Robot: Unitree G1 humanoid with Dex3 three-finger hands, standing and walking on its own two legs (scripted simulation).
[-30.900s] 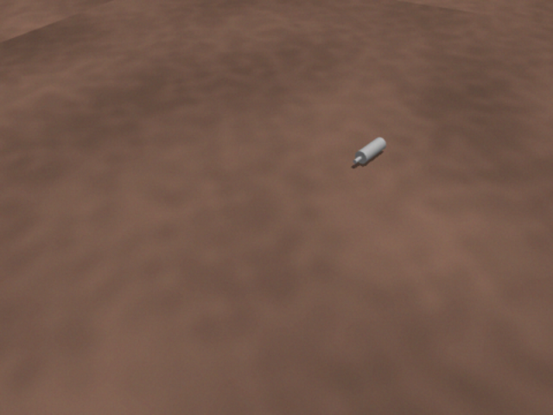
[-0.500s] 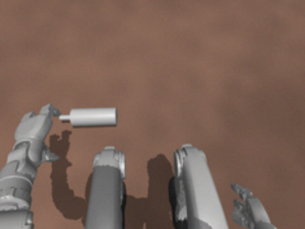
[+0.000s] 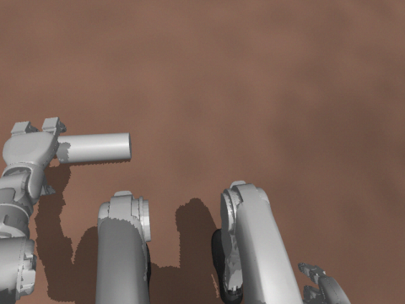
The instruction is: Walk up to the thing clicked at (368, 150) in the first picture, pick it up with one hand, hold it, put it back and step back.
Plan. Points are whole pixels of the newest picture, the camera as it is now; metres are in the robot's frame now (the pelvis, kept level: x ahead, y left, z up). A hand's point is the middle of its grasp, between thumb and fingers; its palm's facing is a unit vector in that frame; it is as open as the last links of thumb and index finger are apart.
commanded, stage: rise first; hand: left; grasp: from above
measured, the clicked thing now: (86, 148) +0.49 +0.27 -0.32
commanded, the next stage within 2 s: approach in 0.80 s
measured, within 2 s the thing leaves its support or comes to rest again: neither
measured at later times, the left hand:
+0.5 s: hand (55, 158) +0.42 +0.30 -0.19, palm faces -0.44 -0.06 -0.90, open 14.0 cm
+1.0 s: hand (63, 155) +0.43 +0.29 -0.21, palm faces -0.45 -0.05 -0.89, open 14.2 cm
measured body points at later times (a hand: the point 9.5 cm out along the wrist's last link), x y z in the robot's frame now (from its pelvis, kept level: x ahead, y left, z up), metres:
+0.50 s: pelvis +0.01 +0.00 -0.02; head +0.24 +0.06 +0.36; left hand +0.44 +0.30 -0.14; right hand +0.09 -0.28 -0.14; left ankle +0.09 +0.12 -0.33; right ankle +0.10 -0.13 -0.33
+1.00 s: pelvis +0.01 +0.00 -0.03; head +0.25 +0.06 +0.35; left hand +0.45 +0.29 -0.16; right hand +0.08 -0.28 -0.14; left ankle +0.09 +0.12 -0.33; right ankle +0.10 -0.13 -0.33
